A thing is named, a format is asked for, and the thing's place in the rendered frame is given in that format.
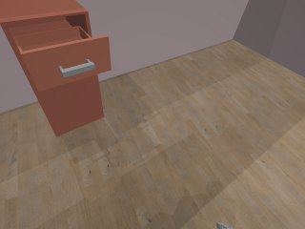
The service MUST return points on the handle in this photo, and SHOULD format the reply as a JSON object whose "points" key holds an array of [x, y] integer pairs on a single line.
{"points": [[77, 69]]}

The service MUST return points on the drawer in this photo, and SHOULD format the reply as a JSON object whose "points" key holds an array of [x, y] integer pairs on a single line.
{"points": [[44, 52]]}

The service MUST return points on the cabinet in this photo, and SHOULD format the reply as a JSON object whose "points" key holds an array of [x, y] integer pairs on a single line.
{"points": [[68, 106]]}

